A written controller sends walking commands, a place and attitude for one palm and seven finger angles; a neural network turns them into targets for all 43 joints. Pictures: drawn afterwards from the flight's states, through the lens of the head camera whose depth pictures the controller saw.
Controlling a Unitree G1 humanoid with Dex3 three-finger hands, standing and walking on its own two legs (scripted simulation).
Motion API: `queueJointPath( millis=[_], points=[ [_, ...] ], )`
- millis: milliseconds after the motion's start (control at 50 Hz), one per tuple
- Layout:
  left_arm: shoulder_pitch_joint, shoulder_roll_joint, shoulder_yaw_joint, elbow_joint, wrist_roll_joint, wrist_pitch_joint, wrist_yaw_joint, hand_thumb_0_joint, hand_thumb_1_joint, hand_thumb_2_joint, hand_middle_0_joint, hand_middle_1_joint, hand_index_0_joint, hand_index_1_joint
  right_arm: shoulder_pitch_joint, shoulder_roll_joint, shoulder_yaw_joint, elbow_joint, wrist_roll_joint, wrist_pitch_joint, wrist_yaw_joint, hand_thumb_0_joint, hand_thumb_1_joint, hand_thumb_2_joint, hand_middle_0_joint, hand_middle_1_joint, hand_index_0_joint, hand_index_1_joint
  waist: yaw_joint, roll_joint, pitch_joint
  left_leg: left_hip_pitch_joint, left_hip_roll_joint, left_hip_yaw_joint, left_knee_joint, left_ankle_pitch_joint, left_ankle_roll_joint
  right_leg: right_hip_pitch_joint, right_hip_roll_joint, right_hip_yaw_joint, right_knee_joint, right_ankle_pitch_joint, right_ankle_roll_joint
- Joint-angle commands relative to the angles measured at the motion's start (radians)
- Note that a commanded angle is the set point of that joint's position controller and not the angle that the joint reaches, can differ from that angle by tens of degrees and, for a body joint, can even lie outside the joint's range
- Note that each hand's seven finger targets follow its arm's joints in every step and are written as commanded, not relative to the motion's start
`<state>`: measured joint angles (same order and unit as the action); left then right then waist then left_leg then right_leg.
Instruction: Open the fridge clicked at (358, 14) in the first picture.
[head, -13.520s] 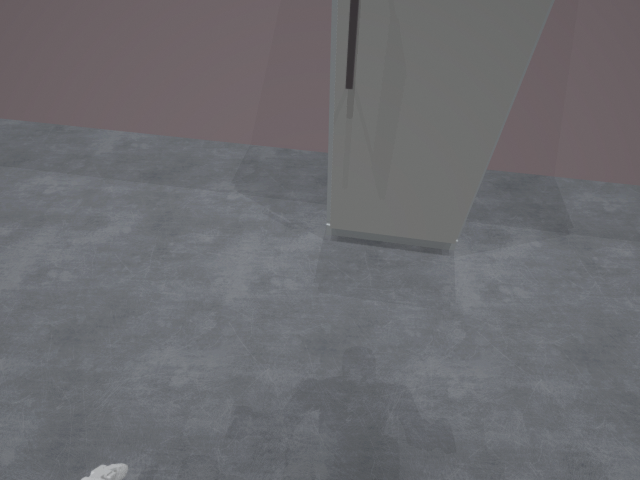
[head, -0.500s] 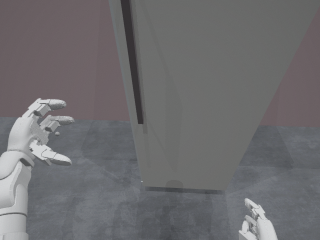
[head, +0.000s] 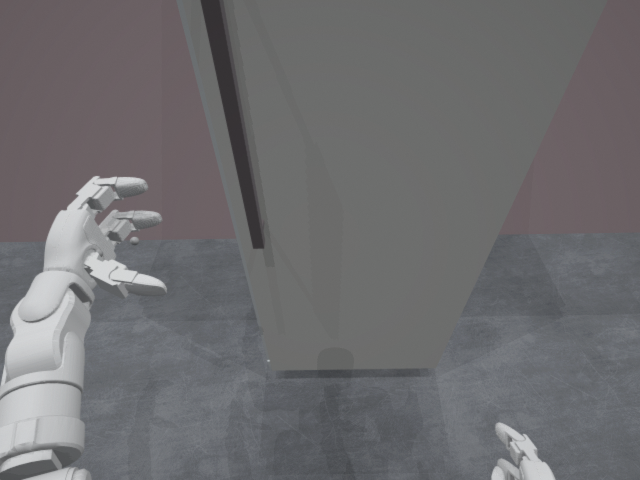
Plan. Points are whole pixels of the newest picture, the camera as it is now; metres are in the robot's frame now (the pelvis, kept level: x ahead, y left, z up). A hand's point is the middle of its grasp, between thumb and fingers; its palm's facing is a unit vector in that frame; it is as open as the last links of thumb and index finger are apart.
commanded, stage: move the hooked fingers beside the handle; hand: left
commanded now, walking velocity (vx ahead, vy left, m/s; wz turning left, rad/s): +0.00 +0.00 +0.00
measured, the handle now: (238, 117) +0.53 +0.15 +0.20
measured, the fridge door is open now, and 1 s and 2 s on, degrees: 0 0 0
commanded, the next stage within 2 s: feel for the door with the fingertips in 1.72 s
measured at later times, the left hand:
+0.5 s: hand (170, 207) +0.41 +0.23 +0.14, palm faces +0.08 -1.00 +0.02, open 14.0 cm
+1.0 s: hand (201, 181) +0.47 +0.20 +0.14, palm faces +0.08 -1.00 +0.02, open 14.0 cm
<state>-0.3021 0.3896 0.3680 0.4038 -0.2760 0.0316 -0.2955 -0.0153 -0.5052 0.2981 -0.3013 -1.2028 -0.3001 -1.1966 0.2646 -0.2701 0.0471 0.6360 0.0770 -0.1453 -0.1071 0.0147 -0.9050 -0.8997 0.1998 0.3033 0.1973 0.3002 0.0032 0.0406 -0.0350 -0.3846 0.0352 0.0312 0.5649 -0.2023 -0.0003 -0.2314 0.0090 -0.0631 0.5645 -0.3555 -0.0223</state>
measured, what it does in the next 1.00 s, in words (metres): stands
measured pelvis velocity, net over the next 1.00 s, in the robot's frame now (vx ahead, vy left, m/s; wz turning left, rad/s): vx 0.01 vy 0.01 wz -0.02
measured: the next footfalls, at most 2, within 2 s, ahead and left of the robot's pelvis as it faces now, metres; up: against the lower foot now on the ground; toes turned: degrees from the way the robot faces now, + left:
none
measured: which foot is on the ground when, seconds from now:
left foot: down 0.00-1.00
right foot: down 0.00-1.00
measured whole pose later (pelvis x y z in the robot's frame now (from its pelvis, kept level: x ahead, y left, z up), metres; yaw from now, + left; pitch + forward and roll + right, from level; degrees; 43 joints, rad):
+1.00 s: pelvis +0.01 +0.01 -0.01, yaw -1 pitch +8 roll -1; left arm -0.79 0.42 0.34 0.97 -0.15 -0.16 -0.17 -0.02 -0.51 0.30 -0.30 -1.20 -0.30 -1.20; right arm 0.35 -0.27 0.02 0.68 0.05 -0.04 -0.06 0.01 -0.91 -0.90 0.20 0.30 0.20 0.30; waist -0.09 0.02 -0.05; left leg -0.55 0.04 0.04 0.67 -0.25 0.01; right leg -0.40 0.01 -0.05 0.65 -0.39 -0.01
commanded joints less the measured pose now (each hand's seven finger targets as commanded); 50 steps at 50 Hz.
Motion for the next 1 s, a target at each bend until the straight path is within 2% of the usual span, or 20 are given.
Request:
queueJointPath(
  millis=[0,40,60,240,280,340,360,400,460,520,540,560,660,680,760,840,880,900,940,980],
  points=[
    [-0.416,0.271,0.064,-0.198,-0.008,-0.086,0.011,0.0,-0.5,0.3,-0.3,-1.2,-0.3,-1.2,-0.079,-0.122,-0.052,-0.141,-0.002,-0.046,-0.015,0.0,-0.9,-0.9,0.2,0.3,0.2,0.3,-0.006,0.031,-0.231,0.253,-0.033,-0.032,-0.03,0.107,0.04,-0.109,0.011,0.037,-0.101,0.275,0.018],
    [-0.454,0.247,0.037,-0.171,-0.004,-0.092,0.01,0.0,-0.5,0.3,-0.3,-1.2,-0.3,-1.2,-0.071,-0.123,-0.053,-0.135,-0.003,-0.042,-0.014,0.0,-0.9,-0.9,0.2,0.3,0.2,0.3,-0.015,0.022,-0.226,0.255,-0.033,-0.036,-0.028,0.107,0.04,-0.121,0.013,0.034,-0.098,0.276,0.016],
    [-0.441,0.246,0.035,-0.149,-0.003,-0.093,0.011,0.0,-0.5,0.3,-0.3,-1.2,-0.3,-1.2,-0.063,-0.125,-0.054,-0.134,-0.003,-0.04,-0.014,0.0,-0.9,-0.9,0.2,0.3,0.2,0.3,-0.012,-0.022,-0.232,0.244,-0.033,-0.034,-0.022,0.111,0.045,-0.113,0.014,0.034,-0.097,0.281,0.019],
    [-0.541,0.269,0.043,-0.065,0.021,-0.109,0.035,0.0,-0.5,0.3,-0.3,-1.2,-0.3,-1.2,-0.034,-0.13,-0.059,-0.127,-0.007,-0.01,-0.002,0.0,-0.9,-0.9,0.2,0.3,0.2,0.3,-0.015,0.03,-0.275,0.241,-0.031,-0.036,-0.008,0.144,0.04,-0.119,0.013,0.035,-0.073,0.315,0.012],
    [-0.578,0.23,0.003,-0.065,0.025,-0.123,0.041,0.0,-0.5,0.3,-0.3,-1.2,-0.3,-1.2,-0.029,-0.13,-0.062,-0.126,-0.008,-0.007,0.002,0.0,-0.9,-0.9,0.2,0.3,0.2,0.3,-0.027,0.006,-0.273,0.238,-0.029,-0.038,-0.005,0.143,0.042,-0.125,0.014,0.032,-0.07,0.31,0.014],
    [-0.597,0.252,0.021,-0.016,0.031,-0.128,0.051,0.0,-0.5,0.3,-0.3,-1.2,-0.3,-1.2,-0.014,-0.135,-0.063,-0.117,-0.009,0.004,0.003,0.0,-0.9,-0.9,0.2,0.3,0.2,0.3,-0.029,0.009,-0.266,0.229,-0.028,-0.036,-0.003,0.129,0.041,-0.14,0.015,0.034,-0.07,0.298,0.014],
    [-0.597,0.259,0.026,0.009,0.033,-0.131,0.055,0.0,-0.5,0.3,-0.3,-1.2,-0.3,-1.2,-0.004,-0.137,-0.066,-0.113,-0.01,0.006,0.004,0.0,-0.9,-0.9,0.2,0.3,0.2,0.3,-0.032,-0.025,-0.267,0.217,-0.028,-0.035,0.003,0.13,0.045,-0.136,0.018,0.034,-0.069,0.296,0.016],
    [-0.642,0.238,0.003,0.023,0.039,-0.135,0.057,0.0,-0.5,0.3,-0.3,-1.2,-0.3,-1.2,-0.002,-0.136,-0.067,-0.112,-0.01,0.011,0.006,0.0,-0.9,-0.9,0.2,0.3,0.2,0.3,-0.038,0.003,-0.269,0.221,-0.027,-0.037,0.002,0.126,0.043,-0.151,0.016,0.034,-0.065,0.293,0.015],
    [-0.695,0.283,0.029,0.064,0.049,-0.153,0.068,0.0,-0.5,0.3,-0.3,-1.2,-0.3,-1.2,0.023,-0.144,-0.068,-0.099,-0.013,0.022,0.005,0.0,-0.9,-0.9,0.2,0.3,0.2,0.3,-0.043,-0.012,-0.28,0.207,-0.025,-0.042,0.011,0.12,0.043,-0.15,0.017,0.035,-0.06,0.275,0.013],
    [-0.731,0.231,-0.013,0.053,0.057,-0.179,0.073,0.0,-0.5,0.3,-0.3,-1.2,-0.3,-1.2,0.027,-0.138,-0.072,-0.099,-0.014,0.022,0.012,0.0,-0.9,-0.9,0.2,0.3,0.2,0.3,-0.047,0.062,-0.324,0.258,-0.024,-0.044,0.02,0.149,0.038,-0.173,0.02,0.034,-0.049,0.292,0.008],
    [-0.746,0.23,-0.017,0.068,0.06,-0.183,0.077,0.0,-0.5,0.3,-0.3,-1.2,-0.3,-1.2,0.034,-0.139,-0.072,-0.093,-0.016,0.024,0.014,0.0,-0.9,-0.9,0.2,0.3,0.2,0.3,-0.051,0.054,-0.318,0.257,-0.022,-0.051,0.02,0.142,0.036,-0.183,0.022,0.03,-0.049,0.278,0.006],
    [-0.744,0.226,-0.016,0.083,0.056,-0.19,0.081,0.0,-0.5,0.3,-0.3,-1.2,-0.3,-1.2,0.045,-0.141,-0.074,-0.089,-0.018,0.025,0.015,0.0,-0.9,-0.9,0.2,0.3,0.2,0.3,-0.057,-0.003,-0.317,0.247,-0.021,-0.051,0.024,0.151,0.042,-0.173,0.025,0.027,-0.049,0.288,0.009],
    [-0.726,0.237,0.003,0.16,0.066,-0.188,0.097,0.0,-0.5,0.3,-0.3,-1.2,-0.3,-1.2,0.067,-0.147,-0.08,-0.083,-0.021,0.039,0.026,0.0,-0.9,-0.9,0.2,0.3,0.2,0.3,-0.044,-0.024,-0.307,0.209,-0.022,-0.045,0.029,0.16,0.042,-0.164,0.024,0.026,-0.04,0.306,0.009],
    [-0.744,0.248,0.008,0.147,0.072,-0.19,0.102,0.0,-0.5,0.3,-0.3,-1.2,-0.3,-1.2,0.065,-0.148,-0.08,-0.087,-0.02,0.043,0.028,0.0,-0.9,-0.9,0.2,0.3,0.2,0.3,-0.043,0.0,-0.328,0.213,-0.022,-0.043,0.029,0.165,0.041,-0.166,0.022,0.03,-0.034,0.316,0.01],
    [-0.85,0.229,-0.023,0.182,0.087,-0.208,0.121,0.0,-0.5,0.3,-0.3,-1.2,-0.3,-1.2,0.086,-0.146,-0.08,-0.074,-0.023,0.057,0.03,0.0,-0.9,-0.9,0.2,0.3,0.2,0.3,-0.074,-0.009,-0.3,0.197,-0.021,-0.044,0.039,0.134,0.043,-0.195,0.024,0.031,-0.037,0.283,0.012],
    [-0.917,0.251,-0.009,0.252,0.101,-0.237,0.13,0.0,-0.5,0.3,-0.3,-1.2,-0.3,-1.2,0.106,-0.149,-0.082,-0.058,-0.028,0.062,0.033,0.0,-0.9,-0.9,0.2,0.3,0.2,0.3,-0.082,0.021,-0.324,0.203,-0.02,-0.047,0.048,0.132,0.039,-0.223,0.026,0.035,-0.026,0.277,0.012],
    [-0.953,0.283,0.006,0.305,0.113,-0.252,0.133,0.0,-0.5,0.3,-0.3,-1.2,-0.3,-1.2,0.121,-0.153,-0.084,-0.048,-0.03,0.068,0.032,0.0,-0.9,-0.9,0.2,0.3,0.2,0.3,-0.093,0.0,-0.324,0.183,-0.018,-0.047,0.056,0.117,0.042,-0.232,0.025,0.039,-0.024,0.266,0.015],
    [-0.987,0.261,-0.014,0.334,0.113,-0.256,0.131,0.0,-0.5,0.3,-0.3,-1.2,-0.3,-1.2,0.126,-0.151,-0.083,-0.043,-0.032,0.068,0.033,0.0,-0.9,-0.9,0.2,0.3,0.2,0.3,-0.104,0.001,-0.313,0.175,-0.02,-0.046,0.059,0.106,0.043,-0.246,0.025,0.04,-0.026,0.261,0.017],
    [-0.961,0.26,-0.013,0.365,0.12,-0.268,0.123,0.0,-0.5,0.3,-0.3,-1.2,-0.3,-1.2,0.139,-0.153,-0.087,-0.044,-0.033,0.071,0.038,0.0,-0.9,-0.9,0.2,0.3,0.2,0.3,-0.091,0.037,-0.342,0.191,-0.02,-0.049,0.065,0.132,0.038,-0.248,0.027,0.037,-0.013,0.271,0.01],
    [-0.942,0.285,0.012,0.374,0.119,-0.28,0.12,0.0,-0.5,0.3,-0.3,-1.2,-0.3,-1.2,0.146,-0.156,-0.089,-0.05,-0.034,0.078,0.042,0.0,-0.9,-0.9,0.2,0.3,0.2,0.3,-0.084,0.021,-0.375,0.189,-0.018,-0.046,0.074,0.157,0.041,-0.23,0.028,0.038,-0.003,0.301,0.013]
  ],
)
